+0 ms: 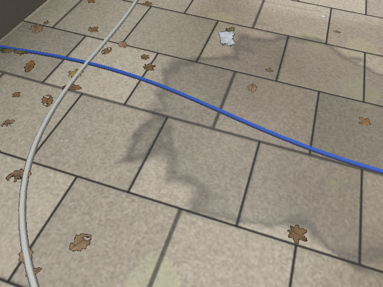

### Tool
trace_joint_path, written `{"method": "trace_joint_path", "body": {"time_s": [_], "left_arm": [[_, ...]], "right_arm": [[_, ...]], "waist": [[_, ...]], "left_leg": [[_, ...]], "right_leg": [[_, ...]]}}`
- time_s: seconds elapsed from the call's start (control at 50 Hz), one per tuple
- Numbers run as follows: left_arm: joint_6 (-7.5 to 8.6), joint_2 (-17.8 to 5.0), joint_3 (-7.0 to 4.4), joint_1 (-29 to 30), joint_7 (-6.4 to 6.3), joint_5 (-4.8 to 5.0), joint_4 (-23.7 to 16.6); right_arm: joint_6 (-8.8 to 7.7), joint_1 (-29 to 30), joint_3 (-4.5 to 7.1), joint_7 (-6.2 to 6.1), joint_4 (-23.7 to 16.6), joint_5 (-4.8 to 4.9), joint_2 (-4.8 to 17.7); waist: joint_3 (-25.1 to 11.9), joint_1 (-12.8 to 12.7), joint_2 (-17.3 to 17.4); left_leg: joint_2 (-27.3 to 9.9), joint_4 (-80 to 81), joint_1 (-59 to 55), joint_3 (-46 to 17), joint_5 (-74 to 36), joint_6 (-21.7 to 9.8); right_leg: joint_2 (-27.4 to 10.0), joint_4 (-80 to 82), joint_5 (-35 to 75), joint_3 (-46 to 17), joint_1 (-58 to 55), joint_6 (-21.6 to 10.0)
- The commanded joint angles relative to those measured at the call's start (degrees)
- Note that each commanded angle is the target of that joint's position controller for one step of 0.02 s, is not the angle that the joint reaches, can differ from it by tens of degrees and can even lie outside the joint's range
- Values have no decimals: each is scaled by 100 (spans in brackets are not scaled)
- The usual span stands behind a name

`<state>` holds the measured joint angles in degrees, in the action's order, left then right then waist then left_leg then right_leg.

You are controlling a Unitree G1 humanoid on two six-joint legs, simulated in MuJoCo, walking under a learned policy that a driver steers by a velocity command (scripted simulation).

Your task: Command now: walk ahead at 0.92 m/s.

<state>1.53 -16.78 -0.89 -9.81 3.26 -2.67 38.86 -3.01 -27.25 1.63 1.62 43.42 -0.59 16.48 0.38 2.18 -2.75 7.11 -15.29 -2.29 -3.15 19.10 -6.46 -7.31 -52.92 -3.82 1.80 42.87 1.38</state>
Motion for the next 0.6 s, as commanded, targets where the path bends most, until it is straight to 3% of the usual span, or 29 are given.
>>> {"method": "trace_joint_path", "body": {"time_s": [0.02,0.06,0.1,0.14,0.16,0.18,0.2,0.22,0.24,0.26,0.28,0.32,0.36,0.38,0.42,0.46,0.5,0.54,0.56,0.58,0.6], "left_arm": [[95,-336,-23,1069,72,134,-499],[115,-266,20,1218,110,182,-513],[122,-375,-9,924,83,232,-341],[84,-658,-98,39,13,233,-59],[61,-856,-191,-1003,-35,232,278],[49,-1038,-306,-2240,-101,226,674],[3,-1374,-473,-3028,-202,189,859],[-59,-1762,-579,-2252,-226,120,807],[-36,-1406,-569,-1647,-185,213,553],[-2,-1186,-528,-1544,-206,234,599],[18,-845,-456,-1503,-216,210,706],[140,-688,-353,-1305,-284,187,799],[280,-833,-373,-1268,-253,219,769],[325,-934,-408,-1250,-250,235,733],[356,-952,-455,-1285,-255,253,702],[372,-1017,-513,-1483,-219,332,755],[366,-1138,-568,-1672,-212,359,813],[328,-1217,-608,-1701,-278,332,833],[326,-1323,-631,-1677,-304,304,830],[328,-1527,-670,-1537,-294,250,808],[378,-1535,-674,-1188,-269,217,730]], "right_arm": [[-275,102,199,-26,-161,38,856],[-329,25,166,-84,54,-3,874],[-342,93,174,-172,175,-74,1020],[-243,210,241,-306,206,-250,1247],[-154,386,279,-362,181,-352,1322],[-69,732,314,-391,115,-378,1419],[-111,1022,236,-354,9,-334,1139],[-253,494,47,-155,-331,-106,286],[-392,991,-35,-176,-489,-198,643],[-473,1342,-40,-134,-569,-198,814],[-508,1448,-88,-117,-602,-224,784],[-293,1563,-176,-99,-716,-417,607],[-85,1684,-260,-79,-837,-476,476],[-71,2076,-301,-49,-1027,-453,460],[-102,2866,-374,20,-1322,-303,353],[-117,3227,-412,44,-1430,-185,211],[-133,3321,-359,15,-1464,-133,325],[-170,3200,-292,-41,-1446,-149,478],[-191,2824,-197,-97,-1330,-150,681],[-222,2024,-65,-173,-1125,-110,936],[-256,842,83,-275,-851,-121,1205]], "waist": [[780,129,545],[838,79,517],[462,-139,601],[-237,-628,965],[-707,-1097,1047],[-1041,-1717,939],[-1206,-2011,221],[-1256,-833,-1944],[-1157,-975,-600],[-698,-812,119],[-212,-536,722],[356,-74,766],[604,63,556],[765,-2,513],[933,-265,366],[732,-570,196],[454,-739,75],[197,-690,18],[-150,-514,17],[-699,-64,1],[-1240,627,16]], "left_leg": [[-1288,1340,571,-306,-2493,-326],[-1476,1577,234,117,-3473,-150],[-1552,1157,-323,553,-6004,86],[-1748,-207,-869,760,-8495,329],[-1791,-1504,-827,831,-9127,396],[-1712,-3372,-265,956,-8878,430],[-1110,-5937,1228,1007,-5855,394],[201,-8087,4416,388,586,860],[-118,-8026,4965,-488,176,605],[-508,-7544,4835,-667,-227,517],[-753,-6826,4483,-535,-405,433],[-1017,-6132,3999,-433,-222,610],[-1201,-5339,3847,-159,-57,776],[-1258,-4715,3744,17,-352,866],[-1234,-3391,3304,250,-1391,1007],[-1051,-2429,2732,382,-2476,976],[-883,-1974,2531,393,-2758,891],[-716,-1435,2239,308,-2395,820],[-554,-1346,1725,293,-1945,760],[-488,-1368,839,265,-1399,699],[-849,-1535,-532,38,-987,601]], "right_leg": [[231,1042,807,443,-133,-294],[421,1610,1029,479,-500,-596],[954,1754,863,653,-1178,-824],[1412,1535,175,811,-2024,-1003],[1619,1401,-215,834,-2887,-1088],[1540,1710,-564,639,-3999,-1249],[917,1727,-1726,-430,-5226,-1585],[-606,2827,-2712,-4380,-6645,-2823],[-686,3761,-2923,-5405,-6272,-2825],[-657,3932,-3038,-4808,-5525,-2605],[-446,4112,-2592,-4296,-4570,-2335],[111,4211,-1774,-3317,-3204,-2097],[434,4382,-1485,-2794,-2374,-2110],[538,4579,-1281,-2627,-1990,-2113],[760,4780,-782,-2390,-1550,-1903],[824,4701,208,-2300,-1770,-1604],[697,4410,1274,-2359,-2525,-1445],[640,3795,2189,-2406,-3281,-1242],[635,3160,3078,-2409,-3567,-1106],[675,2105,3513,-2363,-3624,-981],[888,731,3010,-2271,-2955,-881]]}}
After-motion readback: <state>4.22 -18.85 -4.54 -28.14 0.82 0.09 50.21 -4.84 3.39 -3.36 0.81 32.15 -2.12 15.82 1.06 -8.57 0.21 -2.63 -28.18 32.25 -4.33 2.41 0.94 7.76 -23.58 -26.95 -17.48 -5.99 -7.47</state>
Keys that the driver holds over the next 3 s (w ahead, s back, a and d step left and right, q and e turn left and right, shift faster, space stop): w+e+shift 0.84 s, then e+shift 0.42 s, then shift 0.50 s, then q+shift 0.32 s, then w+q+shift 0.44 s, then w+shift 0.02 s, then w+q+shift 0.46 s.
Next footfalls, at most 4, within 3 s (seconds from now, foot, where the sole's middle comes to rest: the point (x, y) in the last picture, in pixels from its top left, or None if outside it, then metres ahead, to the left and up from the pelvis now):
0.20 right None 0.38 -0.06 -0.77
0.62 left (175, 197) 0.84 0.03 -0.77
1.02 right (264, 155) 1.05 -0.36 -0.77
1.44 left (269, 117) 1.29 -0.43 -0.77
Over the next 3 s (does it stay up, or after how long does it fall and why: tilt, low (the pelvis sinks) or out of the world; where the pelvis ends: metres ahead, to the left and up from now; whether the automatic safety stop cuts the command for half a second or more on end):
stays up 1.57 -0.69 -0.03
